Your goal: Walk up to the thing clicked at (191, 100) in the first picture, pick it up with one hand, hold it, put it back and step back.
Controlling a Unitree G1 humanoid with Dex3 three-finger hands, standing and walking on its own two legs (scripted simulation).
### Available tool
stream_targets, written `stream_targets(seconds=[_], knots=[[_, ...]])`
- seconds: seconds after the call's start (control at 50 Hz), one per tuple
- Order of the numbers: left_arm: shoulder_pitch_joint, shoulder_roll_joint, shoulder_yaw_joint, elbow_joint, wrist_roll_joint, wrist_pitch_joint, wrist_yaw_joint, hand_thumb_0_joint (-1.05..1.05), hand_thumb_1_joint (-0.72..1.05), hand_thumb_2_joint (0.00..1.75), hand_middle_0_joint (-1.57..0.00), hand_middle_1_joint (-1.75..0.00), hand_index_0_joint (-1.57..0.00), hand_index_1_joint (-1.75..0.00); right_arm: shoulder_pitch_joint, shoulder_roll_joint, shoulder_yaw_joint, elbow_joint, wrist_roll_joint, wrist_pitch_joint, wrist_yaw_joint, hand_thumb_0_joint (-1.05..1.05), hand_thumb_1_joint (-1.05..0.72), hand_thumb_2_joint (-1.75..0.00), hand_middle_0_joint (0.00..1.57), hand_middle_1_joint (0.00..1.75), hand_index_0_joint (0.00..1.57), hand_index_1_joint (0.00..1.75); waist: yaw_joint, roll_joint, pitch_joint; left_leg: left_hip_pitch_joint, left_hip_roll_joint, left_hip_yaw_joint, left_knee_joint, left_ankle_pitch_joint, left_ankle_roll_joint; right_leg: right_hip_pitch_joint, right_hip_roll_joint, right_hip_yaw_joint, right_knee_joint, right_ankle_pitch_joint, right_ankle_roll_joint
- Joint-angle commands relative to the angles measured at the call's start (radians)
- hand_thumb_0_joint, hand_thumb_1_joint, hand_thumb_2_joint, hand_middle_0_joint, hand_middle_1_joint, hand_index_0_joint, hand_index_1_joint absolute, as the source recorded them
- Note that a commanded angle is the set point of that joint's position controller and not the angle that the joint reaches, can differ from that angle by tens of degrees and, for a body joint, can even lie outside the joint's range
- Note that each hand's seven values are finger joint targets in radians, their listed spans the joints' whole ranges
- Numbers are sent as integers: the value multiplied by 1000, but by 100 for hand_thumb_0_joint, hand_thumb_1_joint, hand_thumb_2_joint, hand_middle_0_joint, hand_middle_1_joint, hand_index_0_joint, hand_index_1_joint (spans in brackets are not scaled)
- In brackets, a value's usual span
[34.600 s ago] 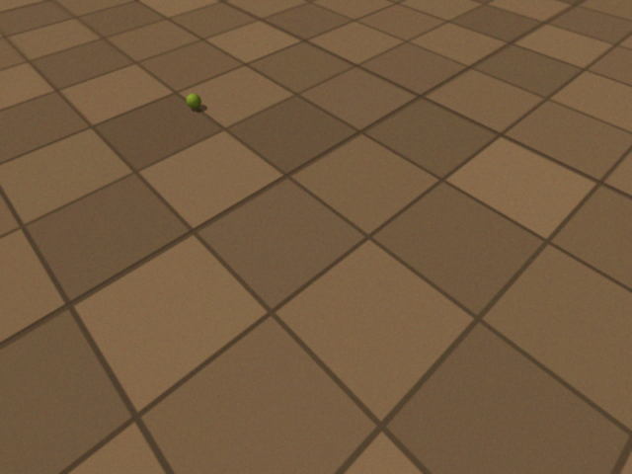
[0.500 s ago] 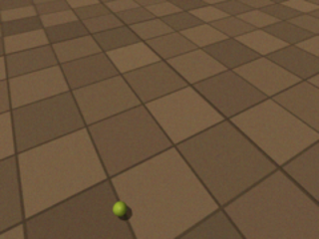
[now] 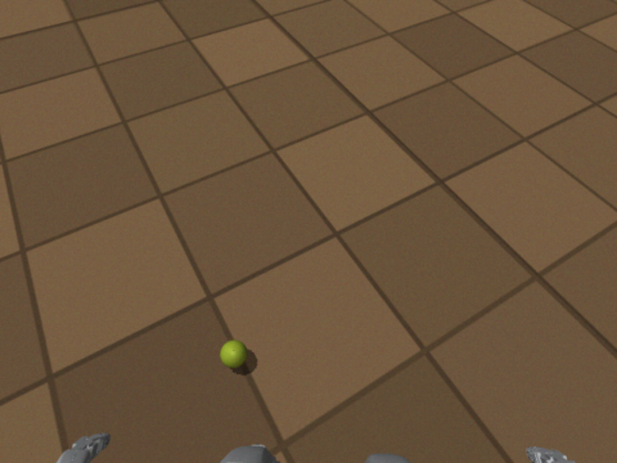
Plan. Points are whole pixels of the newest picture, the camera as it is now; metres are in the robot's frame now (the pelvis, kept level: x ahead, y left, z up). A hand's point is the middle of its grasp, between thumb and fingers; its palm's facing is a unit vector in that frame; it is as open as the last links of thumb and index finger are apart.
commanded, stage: step back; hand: left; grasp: from above
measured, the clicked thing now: (233, 353) +0.46 +0.22 -0.73
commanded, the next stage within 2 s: none
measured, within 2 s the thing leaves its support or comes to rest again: neither
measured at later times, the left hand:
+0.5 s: hand out of the picture +0.03 +0.29 -0.16, palm faces -0.10 -0.92 -0.39, open 7.3 cm
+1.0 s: hand out of the picture -0.09 +0.29 -0.15, palm faces -0.01 -0.93 -0.36, open 7.3 cm
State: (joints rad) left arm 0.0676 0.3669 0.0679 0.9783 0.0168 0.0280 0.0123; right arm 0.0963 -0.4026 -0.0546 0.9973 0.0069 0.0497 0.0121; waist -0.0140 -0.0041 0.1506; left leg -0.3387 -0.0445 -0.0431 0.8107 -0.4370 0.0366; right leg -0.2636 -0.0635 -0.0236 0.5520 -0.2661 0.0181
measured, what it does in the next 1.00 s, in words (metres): walks backwards: right foot, then left foot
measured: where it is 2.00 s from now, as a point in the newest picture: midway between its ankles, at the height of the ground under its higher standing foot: outside the picture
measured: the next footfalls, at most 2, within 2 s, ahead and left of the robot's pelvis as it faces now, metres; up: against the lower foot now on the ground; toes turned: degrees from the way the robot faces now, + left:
right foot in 0.54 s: -0.09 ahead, -0.10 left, +0.00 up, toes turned -3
left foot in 0.90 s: -0.18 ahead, +0.14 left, +0.00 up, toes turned -3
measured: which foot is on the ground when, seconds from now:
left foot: down 0.00-0.56, up 0.58-0.88, down 0.90-1.00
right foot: down 0.00-0.06, up 0.08-0.52, down 0.54-0.92, up 0.94-1.00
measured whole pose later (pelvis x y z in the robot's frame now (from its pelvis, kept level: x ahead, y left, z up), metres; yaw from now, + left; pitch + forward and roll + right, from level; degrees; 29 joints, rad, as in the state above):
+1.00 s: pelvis -0.23 +0.03 -0.01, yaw +0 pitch -3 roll -1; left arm 0.11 0.38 0.07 0.79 0.01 0.07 0.01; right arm 0.18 -0.37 -0.04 0.88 -0.03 0.03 0.00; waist -0.02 -0.03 0.18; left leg -0.26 -0.03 -0.04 0.65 -0.34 0.03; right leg -0.46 0.07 0.09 0.96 -0.50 -0.01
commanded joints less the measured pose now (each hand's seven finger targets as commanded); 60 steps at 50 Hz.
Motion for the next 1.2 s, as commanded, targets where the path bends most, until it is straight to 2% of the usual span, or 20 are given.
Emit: stream_targets(seconds=[0.0, 0.02, 0.04, 0.06, 0.14, 0.28, 0.42, 0.5, 0.52, 0.54, 0.56, 0.62, 0.76, 0.86, 0.88, 0.9, 0.92, 1.0, 1.1, 1.18], knots=[[-83, 246, 46, -138, 1, -6, 19, 0, 90, 90, -20, -30, -20, -30, 131, -157, -41, -48, -19, -28, -9, 0, -90, -90, 20, 30, 20, 30, -31, -112, -199, 82, 51, 19, -311, 351, 0, 84, -147, 109, 75, 422, -139], [-60, 204, 40, -147, -12, 6, 17, 0, 90, 90, -20, -30, -20, -30, 109, -196, -54, -60, -38, -35, -14, 0, -90, -90, 20, 30, 20, 30, -12, 34, -189, 125, 147, -127, -389, 619, 25, 14, -33, 57, 209, 273, -88], [-29, 139, 28, -162, -20, 17, 21, 0, 90, 90, -20, -30, -20, -30, 112, -272, -72, -78, -57, -45, -17, 0, -90, -90, 20, 30, 20, 30, -1, 225, -181, 244, 319, -367, -428, 883, 86, -200, 131, 70, 369, -270, -54], [-17, 168, 36, -154, -16, 23, 34, 0, 90, 90, -20, -30, -20, -30, 122, -318, -77, -87, -36, -48, -20, 0, -90, -90, 20, 30, 20, 30, -24, 178, -215, 235, 369, -381, -380, 1059, 147, -192, 174, 188, 496, -419, -50], [46, 194, 34, -126, -24, 26, 41, 0, 90, 90, -20, -30, -20, -30, -14, -215, -61, -140, -41, -46, -51, 0, -90, -90, 20, 30, 20, 30, 41, 159, -208, 288, 272, -201, -353, 868, 116, -261, 157, 245, 643, -248, -47], [22, 196, 50, -178, -6, 11, 23, 0, 90, 90, -20, -30, -20, -30, 105, -202, -66, -168, -27, -46, -58, 0, -90, -90, 20, 30, 20, 30, -38, 111, -190, 364, 295, -194, -325, 864, 172, -230, 136, 168, 464, -249, 5], [107, 193, 63, -175, 3, 9, 7, 0, 90, 90, -20, -30, -20, -30, 44, -229, -68, -217, -30, -45, -49, 0, -90, -90, 20, 30, 20, 30, -16, 114, -233, 244, 348, -236, -346, 605, 213, -94, 84, 101, 298, -239, -24], [239, 182, 74, -133, 13, -4, -2, 0, 90, 90, -20, -30, -20, -30, -25, -217, -57, -216, -18, -29, -40, 0, -90, -90, 20, 30, 20, 30, 53, 71, -220, 27, 243, -135, -270, 343, 78, 135, 52, 100, -88, 30, -86], [224, 244, 87, -154, 27, -11, -1, 0, 90, 90, -20, -30, -20, -30, -5, -182, -45, -224, -11, -29, -37, 0, -90, -90, 20, 30, 20, 30, 36, -84, -197, -113, 139, -71, -138, 192, 13, 161, -89, 328, -155, 55, -145], [159, 324, 105, -184, 10, -11, -5, 0, 90, 90, -20, -30, -20, -30, -23, -152, -41, -227, -7, -27, -39, 0, -90, -90, 20, 30, 20, 30, 51, -259, -130, -154, -48, 28, 87, -101, -41, 22, -273, 529, -252, 103, -291], [102, 343, 104, -227, 24, -20, 0, 0, 90, 90, -20, -30, -20, -30, -22, -174, -52, -212, -15, -18, -44, 0, -90, -90, 20, 30, 20, 30, 53, -237, -85, -112, -55, -80, 301, -190, -49, -119, -354, 611, -260, 181, -364], [-13, 242, 81, -252, 12, -22, 14, 0, 90, 90, -20, -30, -20, -30, 92, -161, -40, -166, 4, -24, -43, 0, -90, -90, 20, 30, 20, 30, -25, -124, -89, -118, -96, -132, 395, -39, -42, -53, -151, 272, -161, 402, -224], [110, 229, 73, -273, 23, -11, 24, 0, 90, 90, -20, -30, -20, -30, 74, -157, -32, -209, -10, -33, -45, 0, -90, -90, 20, 30, 20, 30, 68, -155, -173, -127, -18, -37, 58, -101, -57, 236, -186, 260, -65, 510, -245], [64, 238, 59, -298, 2, 10, 9, 0, 90, 90, -20, -30, -20, -30, 194, -166, -52, -164, -29, -47, -34, 0, -90, -90, 20, 30, 20, 30, -3, -112, -215, 146, 32, 6, -372, 248, -8, 56, -124, 209, 39, 318, -143], [82, 208, 51, -304, 0, 12, 6, 0, 90, 90, -20, -30, -20, -30, 180, -221, -67, -174, -41, -51, -34, 0, -90, -90, 20, 30, 20, 30, 4, 18, -217, 202, 176, -188, -409, 300, 47, -73, -44, 166, 127, 128, -93], [47, 189, 48, -318, -8, 7, 10, 0, 90, 90, -20, -30, -20, -30, 114, -331, -87, -199, -40, -49, -25, 0, -90, -90, 20, 30, 20, 30, -5, 232, -189, 148, 379, -429, -468, 452, 177, -179, 139, 35, 294, -203, -40], [-16, 217, 72, -308, 6, 8, 22, 0, 90, 90, -20, -30, -20, -30, 99, -355, -91, -208, -44, -51, -26, 0, -90, -90, 20, 30, 20, 30, -58, 235, -153, 9, 464, -540, -499, 515, 287, -149, 152, 158, 531, -393, -27], [113, 212, 76, -242, -13, 15, 20, 0, 90, 90, -20, -30, -20, -30, -2, -234, -57, -225, -39, -57, -48, 0, -90, -90, 20, 30, 20, 30, 45, 123, -141, 99, 313, -223, -380, 651, 201, -219, 167, 219, 742, -250, -35], [81, 188, 70, -256, -1, 6, 10, 0, 90, 90, -20, -30, -20, -30, 97, -216, -61, -223, -39, -53, -50, 0, -90, -90, 20, 30, 20, 30, -29, 140, -170, 277, 299, -191, -320, 708, 233, -236, 134, 152, 498, -279, 19], [150, 179, 65, -224, 1, -6, 4, 0, 90, 90, -20, -30, -20, -30, 67, -246, -66, -246, -39, -38, -42, 0, -90, -90, 20, 30, 20, 30, -13, 210, -233, 246, 278, -171, -291, 632, 191, -77, 97, 58, 166, -206, -4]])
